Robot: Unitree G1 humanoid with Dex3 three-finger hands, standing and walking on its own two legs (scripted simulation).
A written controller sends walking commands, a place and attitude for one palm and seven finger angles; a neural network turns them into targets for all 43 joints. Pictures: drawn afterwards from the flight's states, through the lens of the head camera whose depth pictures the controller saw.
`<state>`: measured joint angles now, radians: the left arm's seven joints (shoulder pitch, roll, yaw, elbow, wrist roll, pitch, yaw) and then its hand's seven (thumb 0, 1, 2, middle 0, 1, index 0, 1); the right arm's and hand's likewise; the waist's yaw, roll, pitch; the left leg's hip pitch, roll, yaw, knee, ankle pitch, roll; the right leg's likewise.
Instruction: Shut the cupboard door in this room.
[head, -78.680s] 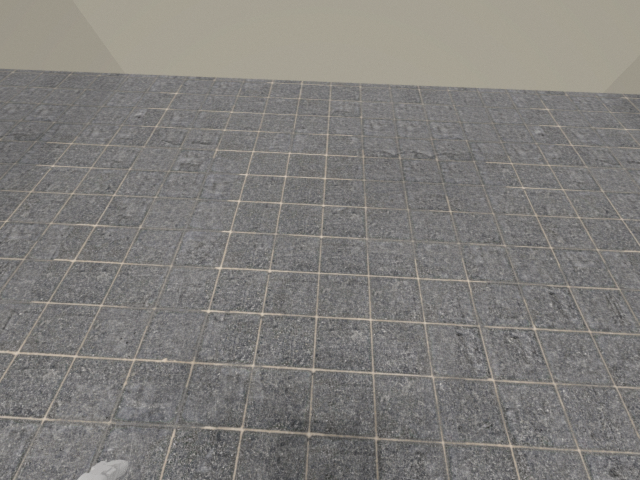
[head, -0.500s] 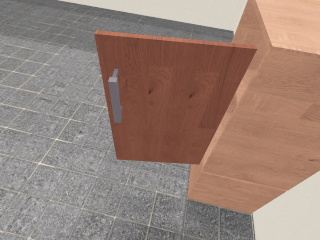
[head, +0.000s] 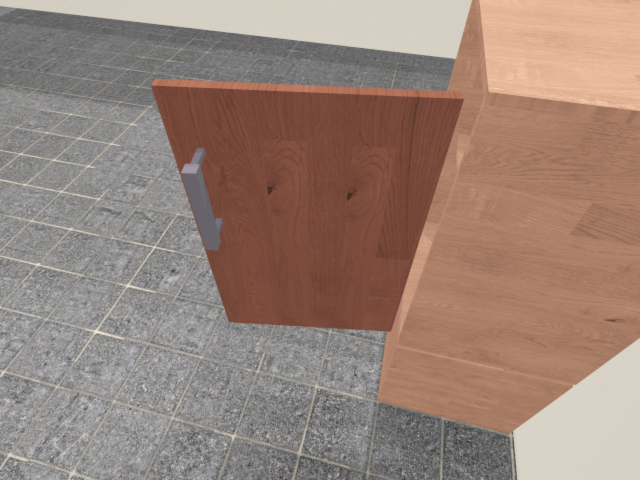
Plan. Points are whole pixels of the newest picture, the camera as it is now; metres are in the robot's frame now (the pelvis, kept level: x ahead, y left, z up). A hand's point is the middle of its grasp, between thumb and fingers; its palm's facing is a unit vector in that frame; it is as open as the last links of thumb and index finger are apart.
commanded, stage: come to a stop and stand still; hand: left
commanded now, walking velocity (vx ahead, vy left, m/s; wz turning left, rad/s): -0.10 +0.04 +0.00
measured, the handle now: (206, 201) +0.48 +0.21 +0.07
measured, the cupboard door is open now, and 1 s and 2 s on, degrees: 100 100 100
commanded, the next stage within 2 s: look again from close up in 0.52 s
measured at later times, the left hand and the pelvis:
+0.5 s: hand out of the picture +0.04 +0.23 -0.16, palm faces -0.01 -0.96 -0.28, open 7.3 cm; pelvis -0.01 +0.03 +0.00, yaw -1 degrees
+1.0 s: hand out of the picture +0.01 +0.19 -0.17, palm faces -0.04 -0.98 -0.18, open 7.3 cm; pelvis +0.00 +0.02 +0.00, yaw -2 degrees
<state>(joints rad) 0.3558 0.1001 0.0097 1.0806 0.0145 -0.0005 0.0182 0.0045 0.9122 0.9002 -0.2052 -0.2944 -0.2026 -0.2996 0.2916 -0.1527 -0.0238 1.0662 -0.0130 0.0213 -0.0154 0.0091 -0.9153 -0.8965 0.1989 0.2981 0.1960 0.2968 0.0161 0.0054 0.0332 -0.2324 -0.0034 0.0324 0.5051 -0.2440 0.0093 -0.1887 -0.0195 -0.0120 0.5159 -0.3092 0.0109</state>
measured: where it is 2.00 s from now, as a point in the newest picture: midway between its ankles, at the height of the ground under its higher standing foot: outside the picture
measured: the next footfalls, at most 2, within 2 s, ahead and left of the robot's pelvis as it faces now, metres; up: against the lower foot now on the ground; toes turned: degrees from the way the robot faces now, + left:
none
